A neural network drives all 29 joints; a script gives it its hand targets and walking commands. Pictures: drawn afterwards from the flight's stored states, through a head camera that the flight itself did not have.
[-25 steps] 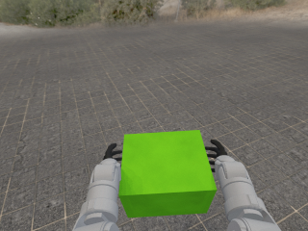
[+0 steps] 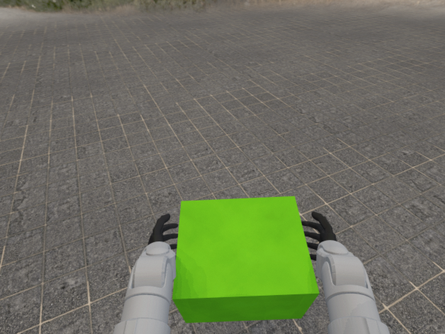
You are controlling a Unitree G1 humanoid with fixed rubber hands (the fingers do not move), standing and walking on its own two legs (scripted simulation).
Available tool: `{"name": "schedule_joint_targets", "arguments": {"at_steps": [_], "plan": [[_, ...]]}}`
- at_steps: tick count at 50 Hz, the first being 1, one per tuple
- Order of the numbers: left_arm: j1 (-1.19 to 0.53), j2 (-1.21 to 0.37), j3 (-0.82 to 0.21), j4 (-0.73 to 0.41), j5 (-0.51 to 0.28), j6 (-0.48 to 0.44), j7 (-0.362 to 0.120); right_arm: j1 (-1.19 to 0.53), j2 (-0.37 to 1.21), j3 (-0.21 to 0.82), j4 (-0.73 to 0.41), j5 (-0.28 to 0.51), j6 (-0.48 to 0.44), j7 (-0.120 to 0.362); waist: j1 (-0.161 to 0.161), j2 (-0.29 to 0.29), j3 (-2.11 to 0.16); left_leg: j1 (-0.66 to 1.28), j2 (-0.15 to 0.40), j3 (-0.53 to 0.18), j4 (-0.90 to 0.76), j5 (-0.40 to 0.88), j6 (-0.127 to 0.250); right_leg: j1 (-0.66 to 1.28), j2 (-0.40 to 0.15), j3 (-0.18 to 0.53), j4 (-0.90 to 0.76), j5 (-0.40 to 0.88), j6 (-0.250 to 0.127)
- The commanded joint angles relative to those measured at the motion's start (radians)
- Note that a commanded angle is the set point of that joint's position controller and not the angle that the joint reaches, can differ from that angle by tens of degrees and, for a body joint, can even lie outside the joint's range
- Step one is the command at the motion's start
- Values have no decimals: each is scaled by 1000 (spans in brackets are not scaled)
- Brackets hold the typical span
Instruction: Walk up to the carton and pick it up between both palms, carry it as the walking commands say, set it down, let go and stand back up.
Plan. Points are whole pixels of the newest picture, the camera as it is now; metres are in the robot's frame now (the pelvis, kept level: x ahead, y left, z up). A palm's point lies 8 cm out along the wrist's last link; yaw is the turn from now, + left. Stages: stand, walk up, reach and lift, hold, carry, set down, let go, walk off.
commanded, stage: reach and lift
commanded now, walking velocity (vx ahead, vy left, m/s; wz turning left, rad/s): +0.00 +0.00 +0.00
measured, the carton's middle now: (240, 259) +0.30 +0.00 -0.03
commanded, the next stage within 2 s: hold in 0.74 s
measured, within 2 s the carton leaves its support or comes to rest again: neither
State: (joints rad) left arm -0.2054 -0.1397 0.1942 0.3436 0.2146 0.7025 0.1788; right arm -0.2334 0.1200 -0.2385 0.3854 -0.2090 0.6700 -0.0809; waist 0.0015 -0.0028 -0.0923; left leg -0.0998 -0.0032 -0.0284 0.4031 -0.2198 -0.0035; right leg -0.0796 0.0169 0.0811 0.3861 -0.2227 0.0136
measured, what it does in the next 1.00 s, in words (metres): stands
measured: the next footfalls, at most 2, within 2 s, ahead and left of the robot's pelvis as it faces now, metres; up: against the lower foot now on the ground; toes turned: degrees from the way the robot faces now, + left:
none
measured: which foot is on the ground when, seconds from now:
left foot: down 0.00-1.00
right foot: down 0.00-1.00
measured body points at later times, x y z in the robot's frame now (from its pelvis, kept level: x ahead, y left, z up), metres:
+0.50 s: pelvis -0.01 +0.01 +0.00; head -0.10 +0.01 +0.44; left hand +0.27 +0.16 +0.02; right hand +0.27 -0.16 +0.02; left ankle +0.00 +0.12 -0.74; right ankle +0.00 -0.13 -0.74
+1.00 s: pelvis -0.02 +0.00 +0.00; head -0.11 +0.00 +0.44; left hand +0.26 +0.16 +0.02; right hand +0.27 -0.16 +0.03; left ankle +0.00 +0.12 -0.74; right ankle +0.00 -0.13 -0.74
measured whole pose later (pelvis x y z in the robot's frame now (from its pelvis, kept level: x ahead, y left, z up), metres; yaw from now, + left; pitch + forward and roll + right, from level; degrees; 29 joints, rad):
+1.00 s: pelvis -0.02 +0.00 +0.00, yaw +0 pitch -6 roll +0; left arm -0.26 -0.15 0.25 0.46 0.20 0.68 0.20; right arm -0.29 0.12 -0.27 0.48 -0.22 0.67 -0.12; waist 0.01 0.00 -0.11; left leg -0.12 -0.01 -0.02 0.44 -0.21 0.00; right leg -0.11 0.01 0.09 0.45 -0.23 0.02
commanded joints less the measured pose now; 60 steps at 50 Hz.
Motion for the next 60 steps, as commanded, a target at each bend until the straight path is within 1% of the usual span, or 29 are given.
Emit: {"name": "schedule_joint_targets", "arguments": {"at_steps": [1, 4, 6, 7, 9, 12, 16, 17, 19, 21, 22, 25, 29, 31, 33, 34, 35, 36, 39, 40, 41, 42, 44, 47, 48, 50, 56, 57, 60], "plan": [[-767, -960, -576, -162, -296, -71, -459, -680, 925, 595, -125, 272, -51, 405, 10, 21, -282, 104, -77, -19, -44, 326, -11, 29, 78, 13, -44, 300, -5], [-763, -969, -569, -145, -295, -70, -458, -711, 923, 603, -143, 275, -55, 410, 13, 12, -287, 104, -76, -20, -44, 301, -7, 24, 77, 14, -43, 275, -5], [-776, -974, -560, -130, -294, -69, -459, -727, 918, 592, -133, 271, -53, 413, 10, 3, -279, 105, -75, -20, -44, 273, -5, 8, 77, 12, -43, 247, -7], [-781, -973, -558, -127, -294, -71, -459, -737, 920, 591, -130, 272, -55, 415, 14, 4, -281, 107, -73, -22, -43, 265, -5, 2, 76, 14, -42, 234, -10], [-794, -984, -560, -119, -299, -71, -461, -743, 922, 589, -123, 274, -56, 419, 9, 8, -291, 109, -71, -24, -41, 256, -6, -5, 77, 14, -40, 222, -12], [-802, -998, -559, -108, -307, -73, -464, -757, 926, 585, -124, 276, -58, 422, 5, -7, -313, 112, -67, -28, -37, 261, -4, -6, 81, 13, -36, 220, -13], [-822, -1014, -553, -88, -309, -77, -467, -759, 926, 562, -90, 273, -59, 428, -5, 6, -314, 111, -63, -33, -39, 261, -8, -18, 84, 10, -37, 203, -19], [-820, -1015, -551, -81, -309, -77, -468, -760, 929, 562, -90, 272, -59, 429, -6, -3, -312, 111, -63, -33, -39, 255, -6, -20, 85, 9, -37, 199, -18], [-826, -1020, -553, -81, -313, -78, -472, -752, 936, 558, -85, 271, -58, 431, -8, 1, -305, 106, -63, -32, -42, 246, -6, -21, 87, 6, -38, 191, -18], [-824, -1017, -543, -66, -306, -77, -474, -757, 938, 548, -79, 266, -58, 433, -6, 5, -289, 95, -65, -29, -47, 225, -6, -20, 86, 5, -42, 176, -20], [-835, -1017, -541, -68, -308, -80, -477, -765, 946, 551, -78, 268, -58, 434, -5, -1, -291, 92, -66, -29, -45, 217, -2, -24, 85, 7, -40, 168, -18], [-858, -1015, -542, -73, -311, -82, -481, -771, 958, 551, -70, 273, -60, 437, -2, 7, -289, 90, -68, -25, -45, 196, -1, -30, 82, 7, -39, 149, -20], [-866, -1004, -521, -42, -306, -83, -490, -792, 967, 542, -53, 269, -57, 437, 5, -5, -272, 75, -70, -23, -46, 151, 5, -38, 79, 6, -44, 109, -17], [-875, -1001, -519, -39, -307, -85, -494, -795, 970, 539, -46, 269, -59, 437, 4, -2, -276, 75, -73, -19, -45, 143, 5, -35, 75, 8, -44, 104, -18], [-885, -998, -513, -33, -308, -87, -500, -804, 979, 538, -46, 268, -60, 437, 3, -17, -277, 78, -73, -18, -41, 135, 8, -47, 73, 9, -46, 92, -16], [-886, -992, -507, -30, -307, -87, -501, -798, 982, 533, -33, 266, -58, 437, 8, -15, -269, 72, -73, -15, -43, 127, 8, -48, 72, 9, -48, 85, -16], [-890, -990, -506, -24, -306, -87, -503, -797, 983, 528, -24, 263, -58, 437, 5, -12, -266, 73, -75, -16, -43, 123, 9, -53, 71, 9, -50, 80, -17], [-885, -989, -504, -24, -307, -87, -505, -802, 986, 531, -31, 267, -59, 436, 7, -21, -273, 75, -75, -15, -42, 134, 10, -49, 70, 10, -50, 90, -15], [-896, -985, -500, -20, -307, -87, -509, -805, 994, 528, -22, 267, -56, 436, 8, -21, -268, 77, -77, -13, -41, 121, 11, -59, 67, 9, -54, 76, -14], [-896, -984, -505, -26, -309, -89, -510, -802, 996, 530, -26, 268, -59, 435, 6, -16, -277, 78, -79, -11, -39, 132, 11, -53, 66, 11, -52, 90, -14], [-899, -979, -503, -27, -310, -89, -512, -802, 997, 533, -27, 269, -58, 435, 10, -20, -277, 74, -79, -11, -39, 128, 11, -52, 65, 11, -53, 88, -13], [-898, -979, -503, -24, -310, -87, -513, -791, 998, 525, -15, 265, -56, 435, 5, -15, -274, 78, -80, -11, -39, 131, 10, -56, 64, 12, -55, 88, -14], [-891, -979, -505, -23, -312, -87, -514, -800, 995, 532, -32, 269, -58, 432, 5, -19, -281, 78, -81, -10, -40, 136, 11, -49, 64, 10, -54, 95, -12], [-892, -972, -500, -21, -306, -88, -514, -791, 998, 525, -18, 264, -55, 433, 7, -13, -266, 73, -81, -11, -42, 123, 11, -57, 61, 9, -58, 82, -13], [-895, -979, -506, -25, -312, -87, -515, -787, 997, 527, -19, 266, -56, 433, 3, -12, -274, 80, -82, -12, -40, 130, 10, -58, 62, 9, -56, 86, -14], [-888, -977, -509, -29, -314, -88, -514, -791, 999, 537, -34, 270, -58, 432, 2, -19, -284, 85, -82, -12, -39, 140, 10, -53, 61, 10, -55, 97, -12], [-885, -979, -522, -46, -322, -86, -513, -767, 993, 538, -39, 269, -54, 433, -3, -10, -284, 91, -82, -15, -44, 152, 6, -53, 64, 3, -58, 106, -14], [-863, -982, -517, -31, -318, -83, -512, -770, 990, 543, -47, 269, -55, 432, 2, -10, -279, 87, -82, -15, -45, 157, 6, -48, 65, 3, -57, 112, -13], [-861, -983, -520, -37, -317, -82, -509, -767, 984, 542, -47, 270, -54, 433, -1, -3, -269, 91, -81, -15, -50, 160, 4, -52, 66, 1, -59, 113, -14]]}}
